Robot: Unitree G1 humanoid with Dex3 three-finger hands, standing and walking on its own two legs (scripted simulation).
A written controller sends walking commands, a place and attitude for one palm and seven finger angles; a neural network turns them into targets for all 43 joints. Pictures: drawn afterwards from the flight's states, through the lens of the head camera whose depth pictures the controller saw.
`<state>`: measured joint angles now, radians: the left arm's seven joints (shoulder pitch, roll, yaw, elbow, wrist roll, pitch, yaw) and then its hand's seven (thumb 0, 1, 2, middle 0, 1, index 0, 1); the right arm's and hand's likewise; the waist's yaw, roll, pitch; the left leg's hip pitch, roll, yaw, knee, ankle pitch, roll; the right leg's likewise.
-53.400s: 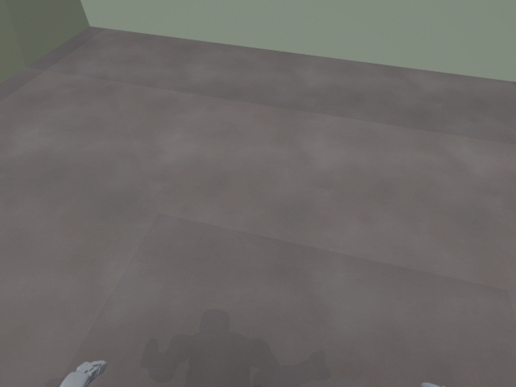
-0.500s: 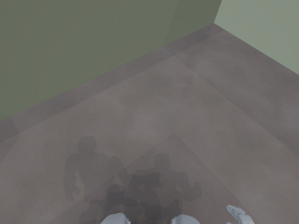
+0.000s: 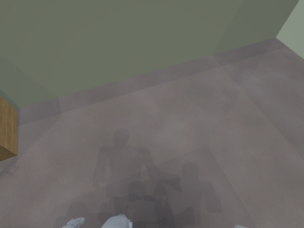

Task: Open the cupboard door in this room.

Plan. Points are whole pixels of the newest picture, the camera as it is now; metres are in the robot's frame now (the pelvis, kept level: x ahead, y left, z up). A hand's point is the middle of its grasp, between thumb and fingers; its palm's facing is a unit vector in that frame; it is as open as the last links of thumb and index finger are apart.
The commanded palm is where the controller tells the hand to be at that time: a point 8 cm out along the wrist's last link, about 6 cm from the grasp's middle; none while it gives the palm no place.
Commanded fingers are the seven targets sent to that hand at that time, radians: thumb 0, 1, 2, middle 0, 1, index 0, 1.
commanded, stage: turn to face it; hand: left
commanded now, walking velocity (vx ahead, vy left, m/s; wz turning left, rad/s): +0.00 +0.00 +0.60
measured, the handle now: out of the picture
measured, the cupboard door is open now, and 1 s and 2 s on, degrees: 38 38 38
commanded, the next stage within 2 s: take the last steps up to it in 1.62 s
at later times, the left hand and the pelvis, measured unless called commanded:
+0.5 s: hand out of the picture +0.05 +0.21 -0.15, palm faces +0.28 -0.91 -0.30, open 7.4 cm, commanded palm none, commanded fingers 0.00 0.90 0.90 -0.20 -0.30 -0.20 -0.30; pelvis +0.02 -0.02 +0.00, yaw +17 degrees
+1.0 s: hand out of the picture +0.03 +0.24 -0.16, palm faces +0.56 -0.78 -0.28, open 7.4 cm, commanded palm none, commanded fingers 0.00 0.90 0.90 -0.20 -0.30 -0.20 -0.30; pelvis +0.06 -0.01 +0.00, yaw +35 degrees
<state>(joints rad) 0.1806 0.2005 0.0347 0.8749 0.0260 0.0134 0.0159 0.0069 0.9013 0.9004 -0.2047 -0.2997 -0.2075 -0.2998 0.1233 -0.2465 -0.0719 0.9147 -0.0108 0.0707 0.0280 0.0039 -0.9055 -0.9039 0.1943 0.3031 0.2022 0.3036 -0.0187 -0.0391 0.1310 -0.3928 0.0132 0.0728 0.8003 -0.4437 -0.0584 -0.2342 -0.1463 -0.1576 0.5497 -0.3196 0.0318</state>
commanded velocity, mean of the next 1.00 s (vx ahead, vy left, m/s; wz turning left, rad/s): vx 0.00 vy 0.00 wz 0.60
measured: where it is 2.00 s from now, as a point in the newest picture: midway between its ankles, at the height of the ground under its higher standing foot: outside the picture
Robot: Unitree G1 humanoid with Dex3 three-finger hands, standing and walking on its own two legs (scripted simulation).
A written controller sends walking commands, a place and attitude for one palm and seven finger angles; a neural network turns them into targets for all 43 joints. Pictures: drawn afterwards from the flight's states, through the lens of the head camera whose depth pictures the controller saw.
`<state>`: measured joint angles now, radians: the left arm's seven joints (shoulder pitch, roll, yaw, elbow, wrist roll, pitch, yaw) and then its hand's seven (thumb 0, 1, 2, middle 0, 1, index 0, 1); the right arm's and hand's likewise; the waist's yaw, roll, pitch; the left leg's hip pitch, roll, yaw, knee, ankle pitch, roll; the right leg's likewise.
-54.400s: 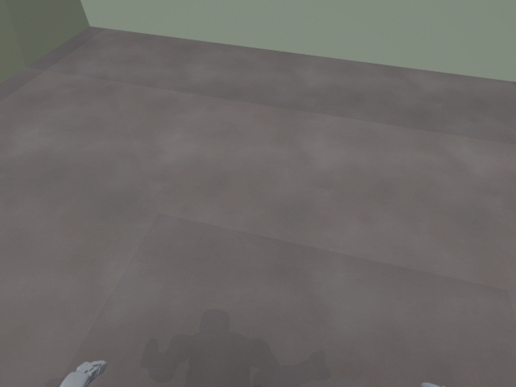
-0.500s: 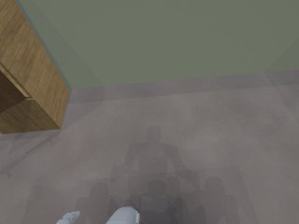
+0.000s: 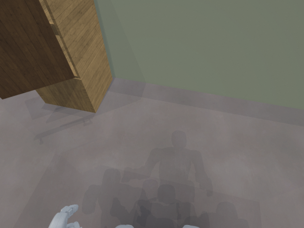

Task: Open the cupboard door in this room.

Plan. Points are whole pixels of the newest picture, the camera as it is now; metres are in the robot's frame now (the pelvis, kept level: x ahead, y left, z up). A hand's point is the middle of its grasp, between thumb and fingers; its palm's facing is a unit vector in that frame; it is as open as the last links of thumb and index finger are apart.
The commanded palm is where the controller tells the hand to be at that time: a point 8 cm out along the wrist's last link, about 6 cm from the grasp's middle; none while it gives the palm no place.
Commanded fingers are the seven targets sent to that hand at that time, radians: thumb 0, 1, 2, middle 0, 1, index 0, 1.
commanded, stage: turn to face it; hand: left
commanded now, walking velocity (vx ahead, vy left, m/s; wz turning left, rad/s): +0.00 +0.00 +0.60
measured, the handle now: out of the picture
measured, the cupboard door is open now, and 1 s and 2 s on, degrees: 38 38 38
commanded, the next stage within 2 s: take the last steps up to it in 0.62 s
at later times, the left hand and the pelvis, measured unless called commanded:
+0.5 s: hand out of the picture +0.01 +0.23 -0.18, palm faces +0.30 -0.93 -0.23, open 7.4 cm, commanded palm none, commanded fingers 0.00 0.90 0.90 -0.20 -0.30 -0.20 -0.30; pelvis +0.02 +0.01 +0.00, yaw +16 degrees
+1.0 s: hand out of the picture -0.01 +0.17 -0.15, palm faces +0.48 -0.85 -0.21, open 7.3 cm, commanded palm none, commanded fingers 0.00 0.90 0.90 -0.20 -0.30 -0.20 -0.30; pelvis +0.05 +0.00 +0.01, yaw +26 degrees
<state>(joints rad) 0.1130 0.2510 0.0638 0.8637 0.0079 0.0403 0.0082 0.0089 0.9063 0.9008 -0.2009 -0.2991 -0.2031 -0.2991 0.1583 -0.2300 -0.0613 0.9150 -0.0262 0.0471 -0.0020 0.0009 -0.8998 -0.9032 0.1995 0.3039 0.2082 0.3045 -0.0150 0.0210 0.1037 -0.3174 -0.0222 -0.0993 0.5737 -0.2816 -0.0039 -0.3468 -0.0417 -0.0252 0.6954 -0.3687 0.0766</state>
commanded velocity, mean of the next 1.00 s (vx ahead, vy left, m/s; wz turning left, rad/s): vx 0.09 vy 0.05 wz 0.34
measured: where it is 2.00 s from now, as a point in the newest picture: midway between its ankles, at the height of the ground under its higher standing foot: (110, 199)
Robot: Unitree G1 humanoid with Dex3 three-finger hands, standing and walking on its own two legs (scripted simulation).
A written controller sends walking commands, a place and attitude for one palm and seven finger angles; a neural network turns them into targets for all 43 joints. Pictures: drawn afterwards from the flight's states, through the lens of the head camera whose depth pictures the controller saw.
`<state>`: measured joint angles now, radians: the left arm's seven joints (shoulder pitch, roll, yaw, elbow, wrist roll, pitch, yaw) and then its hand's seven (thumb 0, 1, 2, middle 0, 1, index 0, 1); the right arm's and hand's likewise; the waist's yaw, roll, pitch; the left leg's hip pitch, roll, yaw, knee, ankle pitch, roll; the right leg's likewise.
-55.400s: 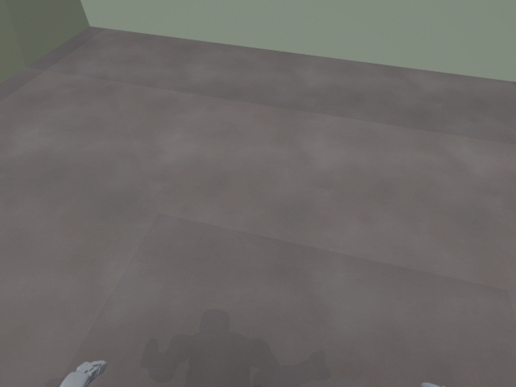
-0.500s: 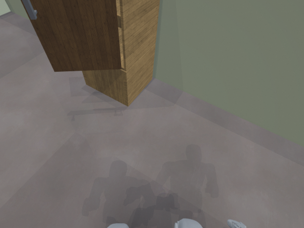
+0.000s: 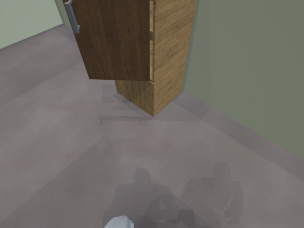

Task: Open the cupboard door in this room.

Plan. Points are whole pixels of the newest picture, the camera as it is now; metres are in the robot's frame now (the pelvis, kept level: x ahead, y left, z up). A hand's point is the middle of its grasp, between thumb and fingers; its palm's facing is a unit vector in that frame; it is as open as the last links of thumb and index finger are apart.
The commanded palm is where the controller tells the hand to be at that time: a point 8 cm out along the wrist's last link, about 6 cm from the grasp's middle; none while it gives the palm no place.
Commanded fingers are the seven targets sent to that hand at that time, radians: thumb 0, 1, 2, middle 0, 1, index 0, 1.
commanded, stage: take the last steps up to it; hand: left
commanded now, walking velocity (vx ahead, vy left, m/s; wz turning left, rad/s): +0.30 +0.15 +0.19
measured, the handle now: (73, 16) +0.98 +0.46 +0.06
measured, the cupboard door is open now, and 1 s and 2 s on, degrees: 38 38 38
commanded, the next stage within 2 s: come to a stop and stand still in 1.02 s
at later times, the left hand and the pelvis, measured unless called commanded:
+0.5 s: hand (67, 197) +0.22 +0.30 -0.16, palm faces +0.07 -0.98 -0.19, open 7.4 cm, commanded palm none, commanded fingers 0.00 0.90 0.90 -0.20 -0.30 -0.20 -0.30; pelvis +0.13 +0.11 +0.00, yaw +3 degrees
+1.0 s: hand (73, 164) +0.33 +0.32 -0.18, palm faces +0.13 -0.97 -0.20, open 7.2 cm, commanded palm none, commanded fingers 0.00 0.90 0.90 -0.20 -0.30 -0.20 -0.30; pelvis +0.33 +0.12 +0.00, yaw +3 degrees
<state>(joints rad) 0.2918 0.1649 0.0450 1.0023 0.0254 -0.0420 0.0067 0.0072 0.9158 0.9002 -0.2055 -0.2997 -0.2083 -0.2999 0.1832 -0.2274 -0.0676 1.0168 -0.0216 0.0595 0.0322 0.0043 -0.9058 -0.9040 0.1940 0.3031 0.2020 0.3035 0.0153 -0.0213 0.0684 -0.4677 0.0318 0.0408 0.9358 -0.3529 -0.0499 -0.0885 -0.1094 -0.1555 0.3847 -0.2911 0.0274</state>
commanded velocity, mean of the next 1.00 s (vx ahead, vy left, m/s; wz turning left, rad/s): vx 0.28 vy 0.11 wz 0.00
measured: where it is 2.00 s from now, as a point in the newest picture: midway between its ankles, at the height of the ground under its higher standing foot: (130, 193)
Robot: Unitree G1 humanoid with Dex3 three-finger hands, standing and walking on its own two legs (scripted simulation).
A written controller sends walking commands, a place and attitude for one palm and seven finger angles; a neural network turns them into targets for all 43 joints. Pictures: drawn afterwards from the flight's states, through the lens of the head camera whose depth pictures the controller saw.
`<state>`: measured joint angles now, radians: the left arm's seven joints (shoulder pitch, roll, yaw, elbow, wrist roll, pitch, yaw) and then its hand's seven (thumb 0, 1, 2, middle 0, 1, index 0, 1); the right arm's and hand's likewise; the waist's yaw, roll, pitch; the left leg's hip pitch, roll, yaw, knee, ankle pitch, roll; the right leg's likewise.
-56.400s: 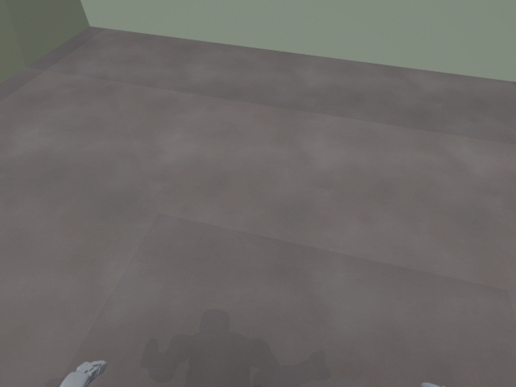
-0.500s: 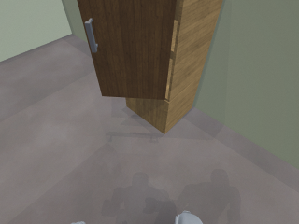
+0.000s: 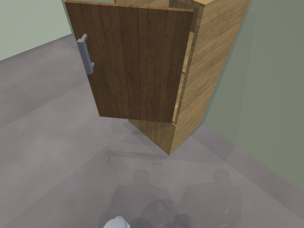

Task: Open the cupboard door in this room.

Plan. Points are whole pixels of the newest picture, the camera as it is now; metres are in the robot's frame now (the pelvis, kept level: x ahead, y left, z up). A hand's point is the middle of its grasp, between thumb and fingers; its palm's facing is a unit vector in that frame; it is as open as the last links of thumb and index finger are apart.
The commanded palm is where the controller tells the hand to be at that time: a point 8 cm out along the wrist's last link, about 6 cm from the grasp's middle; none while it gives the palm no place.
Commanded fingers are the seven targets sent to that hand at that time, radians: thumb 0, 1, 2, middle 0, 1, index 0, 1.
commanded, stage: take the last steps up to it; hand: left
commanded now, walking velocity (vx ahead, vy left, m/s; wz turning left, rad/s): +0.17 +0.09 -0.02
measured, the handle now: (87, 54) +0.67 +0.30 +0.06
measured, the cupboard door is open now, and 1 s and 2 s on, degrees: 38 38 38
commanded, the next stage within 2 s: come to a stop and stand still in 0.02 s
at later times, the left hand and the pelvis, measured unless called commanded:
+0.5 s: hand (83, 214) +0.18 +0.23 -0.18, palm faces -0.02 -0.97 -0.25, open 7.4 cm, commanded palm none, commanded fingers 0.00 0.90 0.90 -0.20 -0.30 -0.20 -0.30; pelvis +0.10 +0.03 -0.01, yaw -3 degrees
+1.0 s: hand out of the picture +0.13 +0.26 -0.18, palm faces -0.03 -0.97 -0.23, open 7.4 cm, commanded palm none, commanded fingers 0.00 0.90 0.90 -0.20 -0.30 -0.20 -0.30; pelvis +0.07 +0.08 -0.01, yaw -4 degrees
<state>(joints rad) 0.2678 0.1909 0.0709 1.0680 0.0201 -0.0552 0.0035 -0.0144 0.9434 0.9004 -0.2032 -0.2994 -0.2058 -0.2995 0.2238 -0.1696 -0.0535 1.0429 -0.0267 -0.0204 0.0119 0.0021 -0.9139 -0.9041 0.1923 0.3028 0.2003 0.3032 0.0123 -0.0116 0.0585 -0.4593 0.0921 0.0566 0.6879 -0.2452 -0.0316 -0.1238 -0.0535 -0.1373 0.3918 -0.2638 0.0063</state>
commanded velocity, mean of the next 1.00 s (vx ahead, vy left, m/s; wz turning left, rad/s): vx -0.09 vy -0.02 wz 0.00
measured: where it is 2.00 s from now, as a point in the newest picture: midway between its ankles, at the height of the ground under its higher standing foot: outside the picture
